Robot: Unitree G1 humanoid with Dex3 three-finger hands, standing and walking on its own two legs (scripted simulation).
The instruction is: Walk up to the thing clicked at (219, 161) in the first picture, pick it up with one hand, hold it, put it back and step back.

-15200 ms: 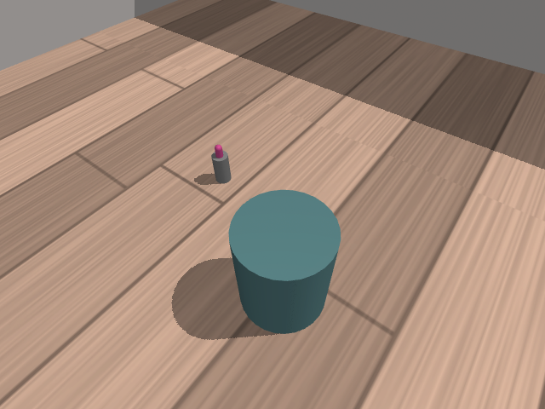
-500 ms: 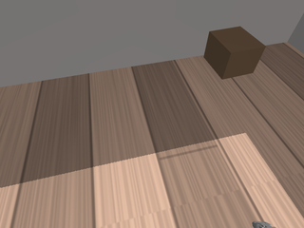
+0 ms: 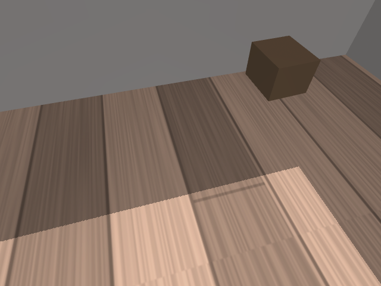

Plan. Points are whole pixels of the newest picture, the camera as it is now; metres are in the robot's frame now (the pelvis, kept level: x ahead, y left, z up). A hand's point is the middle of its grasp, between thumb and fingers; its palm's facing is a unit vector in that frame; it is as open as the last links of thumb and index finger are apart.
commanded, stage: stand
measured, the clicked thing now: out of the picture -0.69 +1.25 -0.67
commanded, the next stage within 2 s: walk up in 0.80 s
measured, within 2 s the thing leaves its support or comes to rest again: neither
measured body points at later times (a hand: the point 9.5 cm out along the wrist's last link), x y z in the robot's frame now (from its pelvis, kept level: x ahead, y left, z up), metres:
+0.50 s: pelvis +0.00 +0.01 +0.00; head +0.01 +0.01 +0.45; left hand +0.08 +0.31 -0.14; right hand +0.09 -0.29 -0.13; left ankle +0.04 +0.12 -0.75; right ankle -0.02 -0.14 -0.75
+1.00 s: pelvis -0.02 -0.03 -0.01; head +0.03 -0.02 +0.44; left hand +0.07 +0.30 -0.12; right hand +0.09 -0.33 -0.14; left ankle +0.04 +0.12 -0.75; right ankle -0.01 -0.15 -0.73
